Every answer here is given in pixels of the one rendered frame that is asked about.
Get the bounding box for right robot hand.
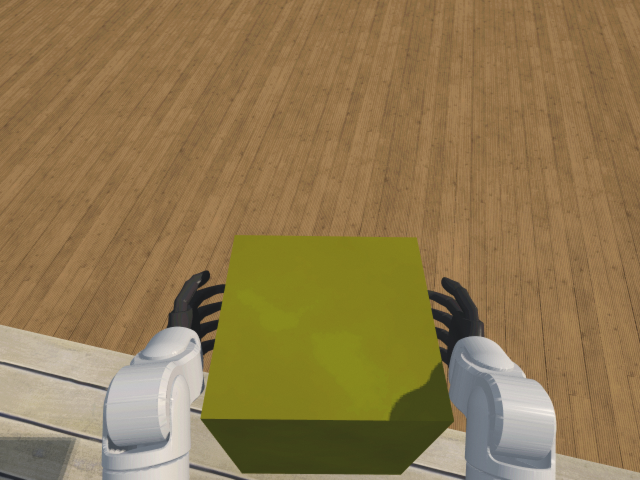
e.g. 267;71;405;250
428;277;485;368

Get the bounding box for right robot forearm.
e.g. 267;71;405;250
448;336;556;480

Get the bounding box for carton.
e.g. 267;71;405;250
200;235;454;475

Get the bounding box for left robot hand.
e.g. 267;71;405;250
167;270;225;355

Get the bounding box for left robot forearm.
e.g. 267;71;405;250
102;327;205;480

